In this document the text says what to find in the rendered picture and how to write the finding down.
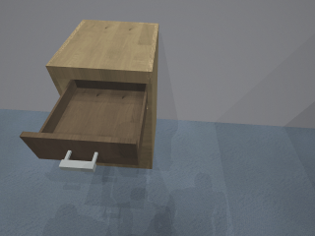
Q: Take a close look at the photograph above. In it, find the handle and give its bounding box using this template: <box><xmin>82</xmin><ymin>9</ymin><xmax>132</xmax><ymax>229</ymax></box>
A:
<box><xmin>59</xmin><ymin>150</ymin><xmax>98</xmax><ymax>173</ymax></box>

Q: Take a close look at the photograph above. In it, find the cabinet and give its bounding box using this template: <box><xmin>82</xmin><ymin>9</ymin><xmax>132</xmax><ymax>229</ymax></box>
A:
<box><xmin>45</xmin><ymin>20</ymin><xmax>159</xmax><ymax>169</ymax></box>

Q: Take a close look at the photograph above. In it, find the drawer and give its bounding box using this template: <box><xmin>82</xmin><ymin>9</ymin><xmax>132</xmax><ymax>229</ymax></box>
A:
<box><xmin>20</xmin><ymin>79</ymin><xmax>148</xmax><ymax>165</ymax></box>

